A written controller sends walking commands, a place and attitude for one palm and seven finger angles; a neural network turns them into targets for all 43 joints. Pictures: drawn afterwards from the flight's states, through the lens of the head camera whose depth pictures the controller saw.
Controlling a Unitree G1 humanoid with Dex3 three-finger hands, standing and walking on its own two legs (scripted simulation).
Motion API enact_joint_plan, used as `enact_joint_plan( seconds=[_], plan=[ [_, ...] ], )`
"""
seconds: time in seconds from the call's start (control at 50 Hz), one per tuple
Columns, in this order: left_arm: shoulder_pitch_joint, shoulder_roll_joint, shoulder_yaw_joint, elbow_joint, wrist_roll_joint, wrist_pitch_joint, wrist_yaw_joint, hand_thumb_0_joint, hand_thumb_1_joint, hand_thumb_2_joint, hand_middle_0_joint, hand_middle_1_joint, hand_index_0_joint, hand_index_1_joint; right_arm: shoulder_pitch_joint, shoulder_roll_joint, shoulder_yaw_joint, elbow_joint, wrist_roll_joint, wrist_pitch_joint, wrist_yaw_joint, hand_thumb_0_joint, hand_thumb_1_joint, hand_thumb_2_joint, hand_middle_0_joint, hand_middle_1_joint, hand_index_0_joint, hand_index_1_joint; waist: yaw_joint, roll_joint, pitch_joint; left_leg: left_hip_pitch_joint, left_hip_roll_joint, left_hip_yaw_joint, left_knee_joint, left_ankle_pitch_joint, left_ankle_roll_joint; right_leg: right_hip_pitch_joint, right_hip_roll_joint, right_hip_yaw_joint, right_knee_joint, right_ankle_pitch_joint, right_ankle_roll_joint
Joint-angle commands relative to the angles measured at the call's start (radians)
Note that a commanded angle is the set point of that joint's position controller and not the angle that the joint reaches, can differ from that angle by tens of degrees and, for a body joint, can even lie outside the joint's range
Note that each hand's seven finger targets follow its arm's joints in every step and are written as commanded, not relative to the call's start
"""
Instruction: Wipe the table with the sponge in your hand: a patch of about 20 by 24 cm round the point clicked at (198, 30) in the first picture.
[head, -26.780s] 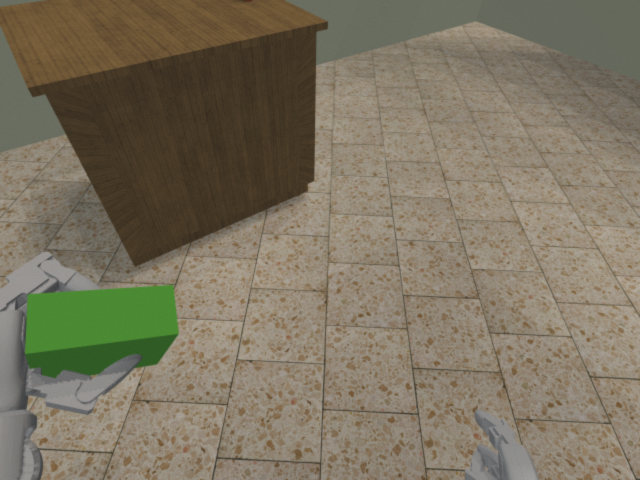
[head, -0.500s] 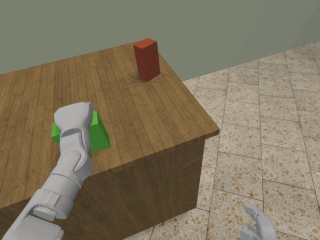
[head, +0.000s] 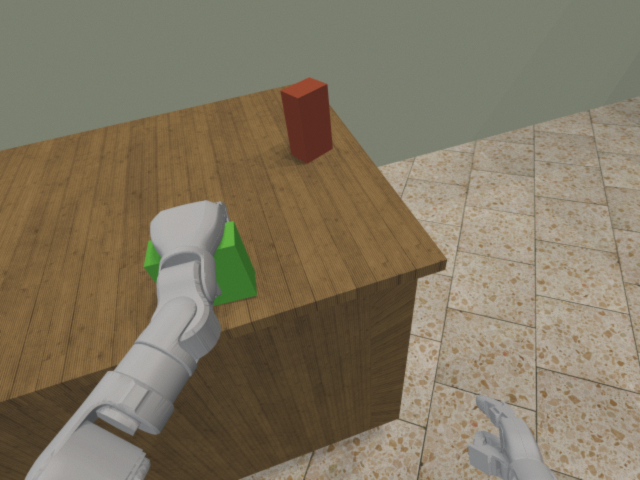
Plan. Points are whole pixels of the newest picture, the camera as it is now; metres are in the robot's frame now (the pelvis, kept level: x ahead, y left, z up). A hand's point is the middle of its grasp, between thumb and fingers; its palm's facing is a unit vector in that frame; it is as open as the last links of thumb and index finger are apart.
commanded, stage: slide across to the third lane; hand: left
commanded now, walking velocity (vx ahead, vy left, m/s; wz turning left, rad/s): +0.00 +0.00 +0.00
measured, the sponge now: (209, 276) +0.36 +0.21 +0.07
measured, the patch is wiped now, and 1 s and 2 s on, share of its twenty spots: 0.85 0.95 1.00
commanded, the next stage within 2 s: wipe forward along the third lane in 0.26 s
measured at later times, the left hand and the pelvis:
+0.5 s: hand (231, 249) +0.38 +0.17 +0.10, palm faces +0.00 -0.04 -1.00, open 9.4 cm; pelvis -0.01 -0.01 +0.00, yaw -1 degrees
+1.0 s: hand (222, 225) +0.43 +0.20 +0.10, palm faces -0.07 +0.01 -1.00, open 9.4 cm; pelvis -0.02 -0.01 +0.00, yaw -1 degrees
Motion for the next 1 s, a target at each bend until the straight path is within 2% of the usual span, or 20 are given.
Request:
enact_joint_plan(
  seconds=[0.0, 0.02, 0.1, 0.16, 0.2, 0.24, 0.3, 0.34, 0.4, 0.44, 0.5, 0.56, 0.6, 0.64, 0.7, 0.74, 0.78, 0.8, 0.86, 0.98],
  plan=[
    [-0.436, 0.132, 0.107, -0.157, 0.015, -0.001, 0.055, 0.000, 0.100, 1.300, -1.200, -1.600, -1.200, -1.600, -0.172, -0.091, -0.029, -0.146, -0.002, -0.053, 0.004, 0.000, -0.900, -0.900, 0.200, 0.300, 0.200, 0.300, -0.016, -0.140, -0.278, 0.073, -0.028, 0.017, -0.023, 0.351, 0.027, 0.151, 0.012, 0.028, -0.052, 0.445, -0.009],
    [-0.463, 0.089, 0.067, -0.144, 0.017, 0.006, 0.061, 0.000, 0.100, 1.300, -1.200, -1.600, -1.200, -1.600, -0.174, -0.082, -0.027, -0.147, -0.001, -0.057, 0.005, 0.000, -0.900, -0.900, 0.200, 0.300, 0.200, 0.300, -0.021, -0.147, -0.282, 0.072, -0.032, 0.019, -0.021, 0.353, 0.030, 0.155, 0.009, 0.025, -0.047, 0.450, -0.008],
    [-0.470, 0.078, 0.067, -0.096, 0.027, 0.033, 0.072, 0.000, 0.100, 1.300, -1.200, -1.600, -1.200, -1.600, -0.180, -0.084, -0.029, -0.139, -0.001, -0.049, 0.015, 0.000, -0.900, -0.900, 0.200, 0.300, 0.200, 0.300, -0.019, -0.145, -0.274, 0.064, -0.026, 0.019, -0.033, 0.342, 0.025, 0.145, 0.016, 0.022, -0.056, 0.426, -0.011],
    [-0.470, 0.016, 0.024, -0.070, 0.011, 0.041, 0.078, 0.000, 0.100, 1.300, -1.200, -1.600, -1.200, -1.600, -0.172, -0.079, -0.034, -0.136, 0.000, -0.052, 0.023, 0.000, -0.900, -0.900, 0.200, 0.300, 0.200, 0.300, -0.026, -0.144, -0.284, 0.074, -0.033, 0.024, -0.024, 0.352, 0.029, 0.147, 0.016, 0.017, -0.051, 0.452, -0.010],
    [-0.469, 0.069, 0.075, -0.065, 0.005, 0.045, 0.083, 0.000, 0.100, 1.300, -1.200, -1.600, -1.200, -1.600, -0.178, -0.084, -0.034, -0.137, -0.003, -0.047, 0.022, 0.000, -0.900, -0.900, 0.200, 0.300, 0.200, 0.300, -0.013, -0.163, -0.305, 0.062, -0.031, 0.024, -0.030, 0.343, 0.028, 0.173, 0.016, 0.026, -0.056, 0.456, -0.007],
    [-0.513, 0.026, 0.034, -0.035, 0.002, 0.051, 0.088, 0.000, 0.100, 1.300, -1.200, -1.600, -1.200, -1.600, -0.178, -0.077, -0.031, -0.131, 0.002, -0.048, 0.021, 0.000, -0.900, -0.900, 0.200, 0.300, 0.200, 0.300, -0.031, -0.179, -0.273, 0.049, -0.033, 0.031, -0.032, 0.320, 0.029, 0.156, 0.013, 0.022, -0.058, 0.443, 0.000],
    [-0.528, 0.074, 0.077, -0.021, 0.010, 0.056, 0.093, 0.000, 0.100, 1.300, -1.200, -1.600, -1.200, -1.600, -0.176, -0.084, -0.032, -0.126, -0.002, -0.044, 0.021, 0.000, -0.900, -0.900, 0.200, 0.300, 0.200, 0.300, -0.020, -0.176, -0.290, 0.048, -0.032, 0.030, -0.040, 0.321, 0.028, 0.172, 0.014, 0.030, -0.064, 0.447, -0.003],
    [-0.519, 0.023, 0.038, -0.015, 0.006, 0.056, 0.095, 0.000, 0.100, 1.300, -1.200, -1.600, -1.200, -1.600, -0.173, -0.078, -0.036, -0.128, 0.001, -0.045, 0.026, 0.000, -0.900, -0.900, 0.200, 0.300, 0.200, 0.300, -0.029, -0.172, -0.289, 0.049, -0.034, 0.034, -0.036, 0.322, 0.029, 0.167, 0.013, 0.027, -0.061, 0.452, -0.001],
    [-0.492, 0.115, 0.119, 0.066, 0.017, 0.062, 0.099, 0.000, 0.100, 1.300, -1.200, -1.600, -1.200, -1.600, -0.164, -0.090, -0.034, -0.114, -0.005, -0.035, 0.018, 0.000, -0.900, -0.900, 0.200, 0.300, 0.200, 0.300, -0.020, -0.175, -0.253, 0.018, -0.030, 0.040, -0.049, 0.292, 0.027, 0.169, 0.012, 0.039, -0.079, 0.432, 0.002],
    [-0.555, 0.101, 0.092, 0.101, 0.022, 0.053, 0.100, 0.000, 0.100, 1.300, -1.200, -1.600, -1.200, -1.600, -0.152, -0.090, -0.030, -0.107, -0.002, -0.034, 0.008, 0.000, -0.900, -0.900, 0.200, 0.300, 0.200, 0.300, -0.046, -0.189, -0.225, 0.002, -0.030, 0.041, -0.056, 0.260, 0.026, 0.146, 0.008, 0.039, -0.084, 0.396, 0.008],
    [-0.581, 0.146, 0.131, 0.144, 0.033, 0.033, 0.103, 0.000, 0.100, 1.300, -1.200, -1.600, -1.200, -1.600, -0.131, -0.095, -0.034, -0.104, -0.007, -0.036, 0.000, 0.000, -0.900, -0.900, 0.200, 0.300, 0.200, 0.300, -0.036, -0.153, -0.260, 0.007, -0.030, 0.040, -0.060, 0.253, 0.025, 0.150, 0.010, 0.047, -0.090, 0.376, 0.004],
    [-0.601, 0.138, 0.119, 0.233, 0.028, 0.009, 0.103, 0.000, 0.100, 1.300, -1.200, -1.600, -1.200, -1.600, -0.100, -0.099, -0.036, -0.093, -0.005, -0.039, -0.008, 0.000, -0.900, -0.900, 0.200, 0.300, 0.200, 0.300, -0.066, -0.191, -0.227, -0.019, -0.031, 0.043, -0.055, 0.229, 0.027, 0.137, 0.004, 0.051, -0.096, 0.377, 0.014],
    [-0.607, 0.177, 0.154, 0.240, 0.029, -0.015, 0.102, 0.000, 0.100, 1.300, -1.200, -1.600, -1.200, -1.600, -0.092, -0.104, -0.040, -0.097, -0.006, -0.036, -0.012, 0.000, -0.900, -0.900, 0.200, 0.300, 0.200, 0.300, -0.054, -0.156, -0.261, -0.021, -0.028, 0.041, -0.064, 0.226, 0.023, 0.149, 0.004, 0.056, -0.099, 0.366, 0.010],
    [-0.659, 0.145, 0.118, 0.289, 0.024, -0.035, 0.106, 0.000, 0.100, 1.300, -1.200, -1.600, -1.200, -1.600, -0.066, -0.103, -0.041, -0.087, -0.002, -0.040, -0.015, 0.000, -0.900, -0.900, 0.200, 0.300, 0.200, 0.300, -0.087, -0.159, -0.225, -0.027, -0.028, 0.041, -0.057, 0.206, 0.025, 0.112, 0.002, 0.053, -0.102, 0.346, 0.016],
    [-0.631, 0.207, 0.181, 0.340, 0.017, -0.069, 0.113, 0.000, 0.100, 1.300, -1.200, -1.600, -1.200, -1.600, -0.036, -0.112, -0.049, -0.080, -0.006, -0.045, -0.017, 0.000, -0.900, -0.900, 0.200, 0.300, 0.200, 0.300, -0.071, -0.164, -0.266, -0.041, -0.028, 0.039, -0.056, 0.216, 0.025, 0.143, 0.002, 0.059, -0.102, 0.369, 0.017],
    [-0.684, 0.169, 0.138, 0.385, 0.020, -0.091, 0.117, 0.000, 0.100, 1.300, -1.200, -1.600, -1.200, -1.600, -0.008, -0.112, -0.051, -0.070, -0.001, -0.049, -0.019, 0.000, -0.900, -0.900, 0.200, 0.300, 0.200, 0.300, -0.104, -0.177, -0.223, -0.058, -0.027, 0.040, -0.053, 0.184, 0.028, 0.100, 0.001, 0.057, -0.106, 0.333, 0.023],
    [-0.668, 0.166, 0.140, 0.427, 0.025, -0.103, 0.121, 0.000, 0.100, 1.300, -1.200, -1.600, -1.200, -1.600, 0.015, -0.115, -0.056, -0.062, -0.002, -0.053, -0.017, 0.000, -0.900, -0.900, 0.200, 0.300, 0.200, 0.300, -0.100, -0.180, -0.244, -0.061, -0.029, 0.043, -0.047, 0.195, 0.030, 0.107, 0.002, 0.057, -0.102, 0.354, 0.023],
    [-0.685, 0.212, 0.179, 0.438, 0.027, -0.112, 0.124, 0.000, 0.100, 1.300, -1.200, -1.600, -1.200, -1.600, 0.026, -0.122, -0.058, -0.058, -0.005, -0.052, -0.017, 0.000, -0.900, -0.900, 0.200, 0.300, 0.200, 0.300, -0.098, -0.179, -0.259, -0.067, -0.025, 0.040, -0.051, 0.193, 0.028, 0.115, 0.001, 0.058, -0.103, 0.351, 0.023],
    [-0.701, 0.192, 0.155, 0.508, 0.028, -0.127, 0.131, 0.000, 0.100, 1.300, -1.200, -1.600, -1.200, -1.600, 0.060, -0.125, -0.062, -0.043, -0.002, -0.055, -0.016, 0.000, -0.900, -0.900, 0.200, 0.300, 0.200, 0.300, -0.122, -0.197, -0.221, -0.097, -0.025, 0.046, -0.040, 0.176, 0.030, 0.087, 0.000, 0.059, -0.102, 0.353, 0.031],
    [-0.733, 0.219, 0.180, 0.565, 0.034, -0.159, 0.149, 0.000, 0.100, 1.300, -1.200, -1.600, -1.200, -1.600, 0.123, -0.132, -0.075, -0.028, -0.005, -0.063, -0.006, 0.000, -0.900, -0.900, 0.200, 0.300, 0.200, 0.300, -0.127, -0.173, -0.277, -0.109, -0.020, 0.043, -0.024, 0.208, 0.031, 0.086, 0.005, 0.057, -0.080, 0.396, 0.027]
  ],
)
